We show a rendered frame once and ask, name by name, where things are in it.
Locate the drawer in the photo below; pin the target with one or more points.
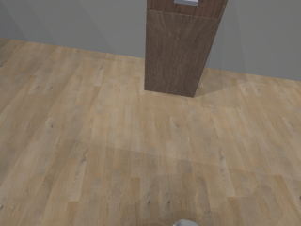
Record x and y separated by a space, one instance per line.
205 8

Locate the cabinet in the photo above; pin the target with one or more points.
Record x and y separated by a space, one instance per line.
176 50

